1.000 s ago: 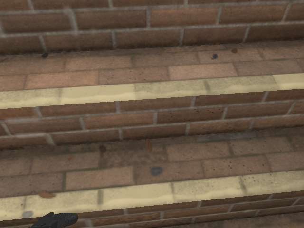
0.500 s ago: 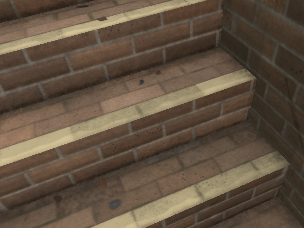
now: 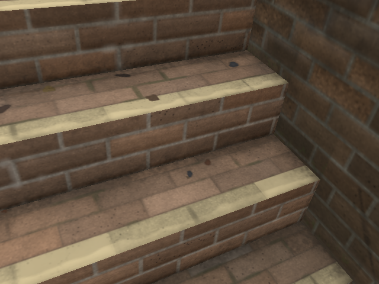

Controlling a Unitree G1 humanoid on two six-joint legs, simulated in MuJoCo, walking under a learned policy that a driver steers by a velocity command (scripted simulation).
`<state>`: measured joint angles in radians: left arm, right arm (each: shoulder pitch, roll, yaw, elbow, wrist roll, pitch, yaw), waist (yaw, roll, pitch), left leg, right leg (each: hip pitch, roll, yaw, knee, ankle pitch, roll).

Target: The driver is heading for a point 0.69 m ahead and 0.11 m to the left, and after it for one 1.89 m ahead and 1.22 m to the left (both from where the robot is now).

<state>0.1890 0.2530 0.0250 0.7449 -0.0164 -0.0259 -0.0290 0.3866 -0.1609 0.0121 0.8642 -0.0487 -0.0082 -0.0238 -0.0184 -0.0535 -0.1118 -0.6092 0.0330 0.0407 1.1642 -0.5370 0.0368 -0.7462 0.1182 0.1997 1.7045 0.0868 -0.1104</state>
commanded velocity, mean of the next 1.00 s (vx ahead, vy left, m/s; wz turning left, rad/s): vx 0.50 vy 0.00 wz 0.09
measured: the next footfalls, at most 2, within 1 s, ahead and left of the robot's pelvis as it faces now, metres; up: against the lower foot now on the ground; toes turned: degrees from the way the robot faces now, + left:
right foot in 0.70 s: +0.50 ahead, -0.29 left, +0.20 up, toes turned -15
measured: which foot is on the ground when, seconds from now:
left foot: down 0.00-0.74, up 0.76-1.00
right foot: up 0.00-0.68, down 0.70-1.00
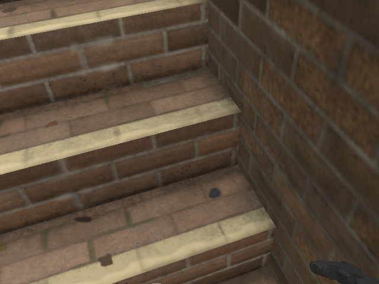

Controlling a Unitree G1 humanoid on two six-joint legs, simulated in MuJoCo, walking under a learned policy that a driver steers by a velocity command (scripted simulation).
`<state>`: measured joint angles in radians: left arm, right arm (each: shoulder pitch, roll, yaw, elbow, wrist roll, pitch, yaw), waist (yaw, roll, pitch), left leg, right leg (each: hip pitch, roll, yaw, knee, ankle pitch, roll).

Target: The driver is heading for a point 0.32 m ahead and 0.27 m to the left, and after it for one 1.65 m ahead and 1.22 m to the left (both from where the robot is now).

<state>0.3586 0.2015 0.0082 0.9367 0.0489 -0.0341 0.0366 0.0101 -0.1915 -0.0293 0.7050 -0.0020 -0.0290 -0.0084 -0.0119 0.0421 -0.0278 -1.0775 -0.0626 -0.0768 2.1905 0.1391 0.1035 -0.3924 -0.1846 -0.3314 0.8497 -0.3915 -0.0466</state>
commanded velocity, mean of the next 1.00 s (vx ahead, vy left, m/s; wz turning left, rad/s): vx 0.50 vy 0.00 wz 0.57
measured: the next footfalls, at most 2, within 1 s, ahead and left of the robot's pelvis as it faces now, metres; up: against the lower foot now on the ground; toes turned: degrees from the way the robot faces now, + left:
left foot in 0.38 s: +0.27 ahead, +0.14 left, +0.20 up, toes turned +14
right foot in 0.92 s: +0.58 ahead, +0.04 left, +0.41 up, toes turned +25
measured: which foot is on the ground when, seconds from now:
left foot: up 0.00-0.36, down 0.38-0.92, up 0.94-1.00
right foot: down 0.00-0.42, up 0.44-0.90, down 0.92-1.00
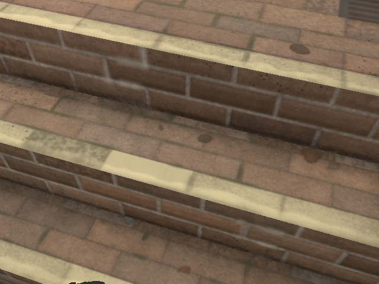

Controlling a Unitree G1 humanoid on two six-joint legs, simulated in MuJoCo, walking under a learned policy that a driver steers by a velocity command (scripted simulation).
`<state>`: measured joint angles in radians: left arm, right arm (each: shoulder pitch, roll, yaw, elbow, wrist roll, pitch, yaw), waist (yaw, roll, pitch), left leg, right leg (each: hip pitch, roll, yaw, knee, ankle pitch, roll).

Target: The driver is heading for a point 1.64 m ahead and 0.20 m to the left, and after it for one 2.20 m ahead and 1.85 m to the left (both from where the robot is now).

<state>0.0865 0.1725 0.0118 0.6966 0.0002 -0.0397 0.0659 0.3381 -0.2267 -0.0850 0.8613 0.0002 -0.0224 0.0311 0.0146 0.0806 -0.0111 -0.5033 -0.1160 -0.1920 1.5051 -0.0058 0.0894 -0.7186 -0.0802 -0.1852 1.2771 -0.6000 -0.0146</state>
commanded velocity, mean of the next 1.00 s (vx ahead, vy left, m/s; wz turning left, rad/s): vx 0.50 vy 0.00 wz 0.41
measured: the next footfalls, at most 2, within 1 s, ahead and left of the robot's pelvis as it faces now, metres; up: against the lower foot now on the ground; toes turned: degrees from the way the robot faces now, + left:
left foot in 0.36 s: +0.40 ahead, +0.27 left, +0.20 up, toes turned +21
right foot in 1.00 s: +0.72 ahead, +0.21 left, +0.41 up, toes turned +28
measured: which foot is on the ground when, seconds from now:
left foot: up 0.00-0.34, down 0.36-0.96, up 0.98-1.00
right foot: down 0.00-0.42, up 0.44-0.98, down 1.00-1.00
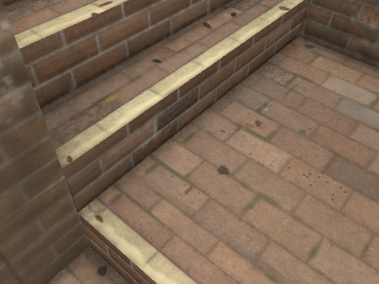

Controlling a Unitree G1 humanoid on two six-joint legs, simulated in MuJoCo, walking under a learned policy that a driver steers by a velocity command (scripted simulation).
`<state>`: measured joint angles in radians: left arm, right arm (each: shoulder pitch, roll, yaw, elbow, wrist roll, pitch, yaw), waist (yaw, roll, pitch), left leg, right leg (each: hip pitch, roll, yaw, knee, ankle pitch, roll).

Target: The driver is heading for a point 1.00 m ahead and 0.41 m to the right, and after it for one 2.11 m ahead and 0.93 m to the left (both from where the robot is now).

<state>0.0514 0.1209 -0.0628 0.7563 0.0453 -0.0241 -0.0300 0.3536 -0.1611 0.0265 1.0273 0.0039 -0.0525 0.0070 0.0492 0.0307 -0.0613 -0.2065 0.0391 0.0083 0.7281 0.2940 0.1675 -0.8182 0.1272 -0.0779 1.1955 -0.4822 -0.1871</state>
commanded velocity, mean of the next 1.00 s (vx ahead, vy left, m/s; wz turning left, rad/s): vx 0.50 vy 0.00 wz -0.44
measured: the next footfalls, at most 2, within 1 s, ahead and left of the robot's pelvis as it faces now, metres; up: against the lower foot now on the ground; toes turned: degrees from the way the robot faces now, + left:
left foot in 0.42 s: +0.26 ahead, +0.22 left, +0.00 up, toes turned -10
right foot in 1.00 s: +0.44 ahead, -0.10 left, +0.20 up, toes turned -31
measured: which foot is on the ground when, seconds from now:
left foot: up 0.00-0.40, down 0.42-1.00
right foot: down 0.00-0.44, up 0.46-0.98, down 1.00-1.00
